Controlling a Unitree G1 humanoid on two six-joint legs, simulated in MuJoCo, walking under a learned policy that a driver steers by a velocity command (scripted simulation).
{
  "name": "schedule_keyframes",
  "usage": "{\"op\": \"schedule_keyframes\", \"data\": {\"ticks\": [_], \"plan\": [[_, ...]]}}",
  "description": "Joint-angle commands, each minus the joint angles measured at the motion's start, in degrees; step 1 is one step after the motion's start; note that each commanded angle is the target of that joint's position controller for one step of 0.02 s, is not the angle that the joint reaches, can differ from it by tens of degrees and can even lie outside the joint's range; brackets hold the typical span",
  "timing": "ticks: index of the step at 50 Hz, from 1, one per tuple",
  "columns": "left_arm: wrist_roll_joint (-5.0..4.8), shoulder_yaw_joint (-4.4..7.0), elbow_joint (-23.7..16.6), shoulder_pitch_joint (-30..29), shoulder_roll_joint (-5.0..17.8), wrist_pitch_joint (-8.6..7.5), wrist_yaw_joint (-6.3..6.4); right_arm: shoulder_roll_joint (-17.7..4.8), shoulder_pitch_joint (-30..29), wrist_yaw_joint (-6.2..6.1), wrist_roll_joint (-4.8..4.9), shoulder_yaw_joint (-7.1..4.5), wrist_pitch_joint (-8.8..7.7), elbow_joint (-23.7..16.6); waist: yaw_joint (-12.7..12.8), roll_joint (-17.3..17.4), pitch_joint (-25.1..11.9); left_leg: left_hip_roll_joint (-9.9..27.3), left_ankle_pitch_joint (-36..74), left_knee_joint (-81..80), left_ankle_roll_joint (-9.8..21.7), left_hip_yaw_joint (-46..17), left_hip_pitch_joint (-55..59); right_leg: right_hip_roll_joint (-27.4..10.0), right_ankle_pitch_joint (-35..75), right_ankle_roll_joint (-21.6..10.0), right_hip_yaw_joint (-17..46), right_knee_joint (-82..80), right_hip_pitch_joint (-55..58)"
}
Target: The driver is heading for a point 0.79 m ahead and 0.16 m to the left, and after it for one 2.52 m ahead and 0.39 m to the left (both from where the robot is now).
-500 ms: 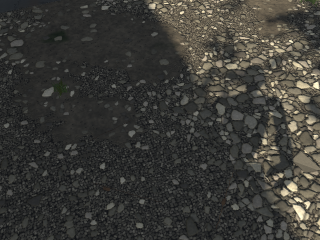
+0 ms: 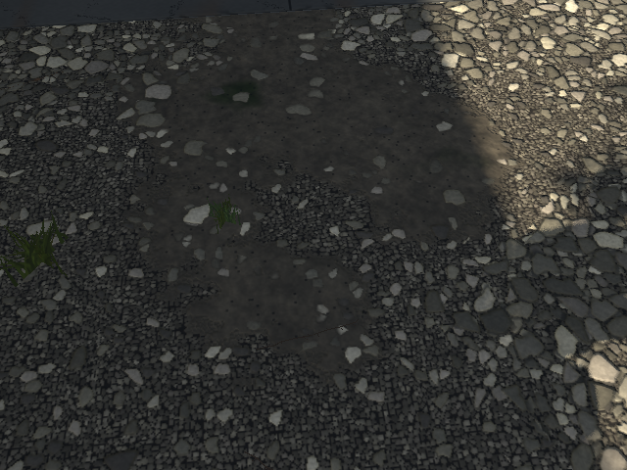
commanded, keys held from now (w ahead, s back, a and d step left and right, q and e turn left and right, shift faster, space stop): w+q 0.86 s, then w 0.06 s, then w+e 0.08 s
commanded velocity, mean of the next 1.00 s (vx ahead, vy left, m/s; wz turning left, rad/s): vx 0.50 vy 0.00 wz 0.54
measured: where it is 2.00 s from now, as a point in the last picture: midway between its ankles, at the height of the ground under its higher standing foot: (202, 319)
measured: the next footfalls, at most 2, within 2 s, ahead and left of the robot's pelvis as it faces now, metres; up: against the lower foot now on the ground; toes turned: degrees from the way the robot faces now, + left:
right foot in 0.42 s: +0.44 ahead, -0.09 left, +0.00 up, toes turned +20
left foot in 0.94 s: +0.57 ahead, +0.28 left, +0.00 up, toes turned +36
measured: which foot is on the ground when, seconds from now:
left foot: down 0.00-0.42, up 0.44-0.92, down 0.94-1.00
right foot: up 0.00-0.40, down 0.42-0.94, up 0.96-1.00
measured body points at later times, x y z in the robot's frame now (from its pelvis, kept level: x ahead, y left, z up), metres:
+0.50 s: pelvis +0.29 -0.02 +0.01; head +0.31 -0.01 +0.46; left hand +0.42 +0.28 -0.05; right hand +0.44 -0.27 -0.10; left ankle +0.13 +0.06 -0.65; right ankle +0.40 -0.10 -0.71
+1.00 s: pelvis +0.51 +0.13 +0.00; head +0.54 +0.16 +0.45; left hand +0.36 +0.38 -0.13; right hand +0.83 +0.05 -0.06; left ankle +0.54 +0.25 -0.71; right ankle +0.42 -0.10 -0.65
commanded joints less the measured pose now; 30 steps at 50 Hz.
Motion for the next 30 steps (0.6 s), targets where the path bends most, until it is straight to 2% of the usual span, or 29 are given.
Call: {"op": "schedule_keyframes", "data": {"ticks": [1,2,3,4,5,8,11,13,16,18,19,20,21,22,23,24,25,26,27,29,30], "plan": [[-2.49,0.49,-9.18,-4.52,7.68,-5.25,-1.79,-11.09,18.63,-1.37,-0.38,-3.76,-0.46,-0.34,-9.23,6.38,-18.99,20.28,-4.02,-18.25,15.88,-43.21,52.4,1.41,0.69,-1.34,13.68,31.39,-42.43],[-2.0,0.09,-10.02,-6.69,7.23,-5.77,-1.59,-9.33,14.4,-1.48,0.06,-3.23,-0.52,-1.23,-6.73,0.68,-12.86,17.78,0.49,-18.51,13.45,-35.78,42.89,-1.27,5.72,-1.96,12.85,25.69,-41.1],[-0.48,0.4,-9.89,-7.69,7.27,-5.66,-1.11,-7.72,10.36,-1.48,0.11,-2.71,-0.42,-2.32,-4.15,-2.25,-8.56,15.54,6.93,-19.32,12.01,-30.79,33.82,-2.9,7.68,-1.48,11.91,20.58,-37.76],[0.29,0.92,-9.98,-6.62,7.86,-4.99,-0.97,-6.5,8.23,-1.68,-0.5,-2.18,-0.38,-3.42,-1.99,-1.63,-7.1,13.95,11.49,-20.83,11.7,-27.52,27.83,-4.09,9.02,-0.96,12.01,17.96,-33.56],[0.58,1.06,-10.17,-5.5,7.58,-4.19,-0.96,-6.58,7.3,-1.78,-0.72,-2.18,-0.31,-3.99,-0.65,-0.48,-6.2,12.96,13.42,-22.1,11.74,-26.3,24.2,-4.45,9.62,-0.26,11.7,15.65,-31.39],[1.09,0.4,-10.74,-6.03,5.21,-2.58,-0.54,-8.56,7.88,-2.64,-0.44,-2.69,-0.52,-3.58,0.08,0.33,-4.07,10.75,19.58,-23.52,11.3,-20.66,16.78,-4.26,13.22,2.37,9.24,6.63,-29.68],[1.11,-0.53,-12.17,-12.62,3.19,-2.45,-0.56,-9.66,9.76,-3.58,0.26,-3.02,0.11,-2.74,-2.38,2.57,-3.21,6.74,16.19,-22.35,7.89,-16.39,13.61,-1.87,25.73,3.44,7.95,-7.31,-26.62],[0.5,-0.71,-12.91,-16.69,2.96,-2.79,-1.02,-9.69,11.79,-3.88,0.45,-2.99,0.67,-2.2,-4.49,4.01,-3.69,5.96,12.13,-20.94,6.25,-16.92,13.88,0.4,32.02,3.51,7.56,-15.16,-23.65],[-0.34,-0.09,-14.08,-20.05,4.67,-3.48,-1.76,-9.68,14.29,-4.01,0.71,-2.96,1.27,-1.48,-5.71,5.09,-3.87,7.98,6.95,-17.73,5.38,-22.26,18.35,1.8,31.38,2.79,9.11,-21.12,-22.5],[-0.53,0.77,-14.14,-19.39,6.35,-4.07,-2.13,-9.48,14.19,-4.16,0.59,-2.95,1.52,-1.53,-4.69,6.15,-3.98,9.56,5.02,-14.7,4.5,-26.51,21.86,2.08,27.43,1.27,10.17,-23.79,-20.89],[-0.63,1.23,-13.77,-17.52,6.95,-4.36,-2.15,-9.43,13.36,-4.2,0.46,-3.0,1.63,-1.77,-3.38,7.12,-4.08,9.81,5.44,-12.97,3.89,-27.87,22.44,2.05,25.55,0.2,10.07,-24.83,-18.48],[-0.52,1.88,-12.73,-13.38,7.67,-4.66,-1.96,-8.51,12.17,-4.17,0.36,-2.72,1.68,-2.26,-0.85,7.36,-5.3,8.39,7.2,-9.66,2.68,-27.65,21.81,1.99,26.05,-1.3,9.23,-27.45,-12.64],[0.29,2.77,-11.95,-7.12,9.65,-4.97,-1.55,-6.04,11.4,-3.96,-0.01,-1.85,1.41,-3.11,2.33,5.85,-10.36,5.71,7.72,-0.62,0.73,-24.97,18.54,-2.55,25.71,-4.1,12.45,-26.85,-1.42],[1.06,3.66,-11.31,1.45,13.08,-4.82,-1.0,-2.7,12.42,-4.02,-0.65,-0.77,1.12,-4.66,4.69,-2.27,-18.11,0.29,-3.78,16.4,-2.21,-18.03,7.81,-13.3,21.69,-8.56,25.33,-27.29,15.04],[0.99,4.38,-9.07,4.54,15.65,-4.0,-1.65,-2.38,19.7,-3.92,0.85,-0.2,0.57,-5.98,1.08,-22.17,-21.63,-3.14,-26.44,31.25,-4.58,-13.43,-10.03,-23.53,9.3,-16.3,50.9,-32.46,25.77],[-0.08,3.13,-10.48,2.35,9.61,-3.72,-1.61,-8.09,18.75,-3.99,1.37,-1.33,0.81,-4.09,2.43,-13.63,-15.8,1.44,-22.37,37.88,-5.52,-14.85,-15.36,-22.67,-0.72,-14.9,49.76,-34.09,21.77],[-0.24,2.36,-10.75,0.31,6.92,-3.21,-1.25,-10.03,12.72,-3.83,0.77,-1.94,1.2,-4.79,3.72,-7.81,-9.0,3.19,-16.91,39.01,-5.99,-12.87,-16.02,-19.91,2.01,-12.37,39.34,-34.53,14.69],[0.32,1.97,-10.81,-2.12,6.5,-2.84,-1.25,-9.02,10.04,-3.8,0.08,-1.93,1.37,-5.48,2.59,-4.08,-5.8,4.87,-12.98,37.69,-6.14,-11.56,-14.09,-17.34,8.87,-11.13,32.86,-35.67,8.18],[0.48,1.62,-10.34,-3.44,5.52,-2.7,-1.24,-8.24,8.58,-3.53,-0.16,-2.11,1.4,-6.15,1.59,-4.16,-3.21,6.33,-10.6,35.49,-6.24,-11.57,-13.06,-15.49,14.6,-11.0,28.24,-37.01,3.88],[0.54,1.35,-9.4,-4.53,4.69,-3.03,-1.27,-6.07,9.46,-2.95,0.58,-1.92,1.98,-6.19,-0.08,-6.8,-2.07,7.96,-8.65,33.03,-6.32,-10.04,-9.68,-12.98,19.9,-10.57,20.76,-39.78,-0.93],[0.3,1.49,-8.69,-4.42,4.99,-3.27,-1.35,-5.07,9.23,-2.88,0.55,-1.7,2.29,-6.32,-0.29,-6.97,-1.83,8.26,-8.11,31.97,-6.64,-9.4,-9.83,-12.87,22.24,-11.08,18.31,-40.74,-1.59]]}}
Keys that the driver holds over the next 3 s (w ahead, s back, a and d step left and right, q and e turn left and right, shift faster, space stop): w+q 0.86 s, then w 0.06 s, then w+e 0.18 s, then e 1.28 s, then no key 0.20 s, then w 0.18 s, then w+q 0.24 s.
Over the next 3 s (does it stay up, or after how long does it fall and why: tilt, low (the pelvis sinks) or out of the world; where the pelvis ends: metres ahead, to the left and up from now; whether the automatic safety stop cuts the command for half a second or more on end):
stays up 0.83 0.27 0.04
